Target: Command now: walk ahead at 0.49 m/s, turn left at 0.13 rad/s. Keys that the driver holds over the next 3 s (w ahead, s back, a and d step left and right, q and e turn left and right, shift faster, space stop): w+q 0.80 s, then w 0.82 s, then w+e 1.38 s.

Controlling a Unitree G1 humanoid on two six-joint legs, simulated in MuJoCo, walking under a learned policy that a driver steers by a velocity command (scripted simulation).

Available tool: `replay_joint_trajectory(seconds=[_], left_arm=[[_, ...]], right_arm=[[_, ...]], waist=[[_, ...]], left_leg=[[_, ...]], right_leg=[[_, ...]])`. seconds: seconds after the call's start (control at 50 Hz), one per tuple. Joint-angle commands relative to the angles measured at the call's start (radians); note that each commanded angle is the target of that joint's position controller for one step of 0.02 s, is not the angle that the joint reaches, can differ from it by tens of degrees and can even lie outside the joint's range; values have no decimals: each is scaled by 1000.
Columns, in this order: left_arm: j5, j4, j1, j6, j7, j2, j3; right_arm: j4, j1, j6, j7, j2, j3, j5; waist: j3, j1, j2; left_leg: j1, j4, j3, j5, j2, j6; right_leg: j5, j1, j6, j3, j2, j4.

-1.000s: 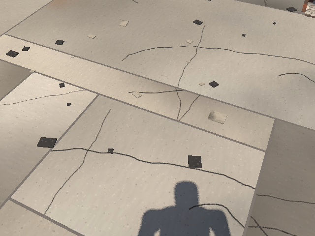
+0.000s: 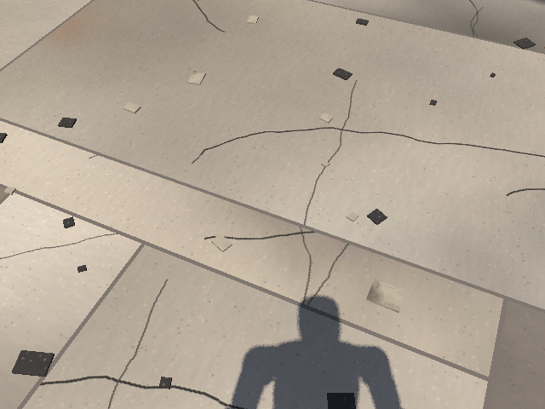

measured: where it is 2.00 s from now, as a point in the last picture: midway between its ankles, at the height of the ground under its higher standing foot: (172, 246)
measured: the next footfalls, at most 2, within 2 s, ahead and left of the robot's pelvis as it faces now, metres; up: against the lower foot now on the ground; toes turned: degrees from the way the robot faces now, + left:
right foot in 0.38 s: +0.38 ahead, -0.12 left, +0.00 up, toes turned +11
left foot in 0.92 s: +0.55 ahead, +0.17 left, +0.00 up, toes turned +33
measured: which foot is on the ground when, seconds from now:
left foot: down 0.00-0.40, up 0.42-0.90, down 0.92-1.00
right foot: up 0.00-0.36, down 0.38-0.94, up 0.96-1.00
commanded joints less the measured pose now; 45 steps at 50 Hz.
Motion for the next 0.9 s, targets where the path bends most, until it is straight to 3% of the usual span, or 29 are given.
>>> replay_joint_trajectory(seconds=[0.02, 0.1, 0.16, 0.26, 0.32, 0.34, 0.36, 0.38, 0.4, 0.42, 0.44, 0.46, 0.48, 0.5, 0.54, 0.6, 0.72, 0.82, 0.86, 0.9], left_arm=[[11, -27, 78, 15, -10, 42, 9], [5, -98, -127, 19, -12, 55, 8], [-2, -133, -239, 18, -13, 53, 5], [-11, -195, -381, 12, -10, 63, 3], [-19, -209, -348, -5, -8, 85, 8], [-20, -192, -278, -13, -4, 98, 15], [-17, -153, -149, -23, 5, 121, 27], [3, -118, 8, -38, 18, 177, 47], [34, -124, 149, -40, 33, 268, 67], [24, -120, 104, -22, 30, 287, 77], [15, -142, 17, -14, 24, 183, 57], [4, -149, -41, -17, 19, 114, 41], [4, -144, -64, -22, 17, 92, 34], [0, -129, -51, -29, 20, 80, 30], [-9, -105, -15, -47, 18, 75, 30], [-17, -79, 36, -62, 15, 86, 34], [-10, -46, 102, -57, 16, 106, 35], [-8, -5, 188, -37, 31, 141, 42], [-7, 15, 207, -23, 34, 159, 43], [-8, 28, 211, -7, 33, 184, 45]], right_arm=[[-4, 70, -33, -1, -64, -4, 8], [11, 139, -25, -4, -87, -6, 11], [19, 197, -20, -6, -91, -7, 10], [20, 259, -10, -14, -105, -13, -4], [3, 220, -6, -25, -133, -25, -9], [-7, 188, -6, -25, -147, -31, -8], [-14, 164, -8, -20, -155, -34, -3], [-30, 150, -13, -13, -131, -30, 7], [-78, 175, -17, -14, -43, -11, 35], [-99, 233, -9, -16, -58, -17, 40], [-72, 206, 8, -22, -114, -29, 15], [-76, 142, 13, -9, -102, -29, 3], [-85, 114, 18, 0, -77, -28, 1], [-94, 94, 30, 9, -74, -30, -15], [-104, 86, 53, 23, -55, -27, -22], [-147, -5, 66, 37, -50, -25, -22], [-232, -226, 61, 59, -35, -3, -18], [-287, -356, 59, 67, -42, 6, -26], [-282, -332, 57, 57, -47, 2, -32], [-229, -172, 46, 44, -75, -14, -38]], waist=[[-4, 37, 37], [40, -7, 39], [28, -48, 60], [18, -96, 90], [4, -58, 110], [-19, -23, 116], [-78, 34, 84], [-185, 96, 18], [-355, 123, -133], [-392, 63, -300], [-240, 29, -124], [-133, 22, -28], [-84, 3, -27], [-60, -9, -59], [-59, -23, -77], [-48, -25, -66], [4, 9, -60], [35, 46, -56], [16, 29, -73], [-79, -40, -84]], left_leg=[[1, -292, -337, 97, 290, 126], [39, -325, -316, 106, 264, 116], [106, -292, -311, 175, 250, 90], [224, -187, -352, 303, 262, 97], [227, -111, -386, 382, 277, 71], [194, -59, -387, 433, 269, 53], [157, 72, -363, 485, 231, 31], [42, 291, -313, 381, 165, 8], [-181, 595, -216, -14, 71, -24], [-386, 768, -169, -375, 8, -29], [-434, 843, -197, -291, 93, -22], [-421, 820, -196, -204, 126, -27], [-389, 783, -189, -159, 153, -36], [-371, 757, -184, -143, 173, -46], [-361, 763, -165, -107, 177, -58], [-447, 748, -155, -23, 190, -69], [-455, 449, -85, 170, 185, -77], [-399, 253, -5, 73, 160, -28], [-305, 201, 27, -29, 105, 7], [-98, 138, 38, -83, 32, 52]], right_leg=[[45, -76, 29, 2, -66, -85], [197, -197, 86, -32, -79, -310], [290, -208, 108, -42, -54, -449], [255, -218, 115, -40, -12, -564], [175, -93, 90, -24, 10, -658], [141, 23, 76, -30, 30, -699], [150, 199, 56, -42, 52, -763], [118, 434, 17, 44, -43, -783], [-57, 702, -38, 361, -334, -814], [-117, 730, -125, 707, -438, -944], [-206, 591, -113, 597, -397, -955], [-147, 460, -92, 442, -340, -973], [-26, 371, -66, 321, -296, -1003], [63, 322, -52, 235, -265, -1019], [215, 297, -44, 131, -237, -1032], [355, 325, -51, 24, -235, -1048], [441, 346, -41, -144, -206, -1056], [540, 474, -37, -204, -250, -1015], [789, 510, -34, -232, -257, -921], [986, 510, -30, -256, -254, -684]])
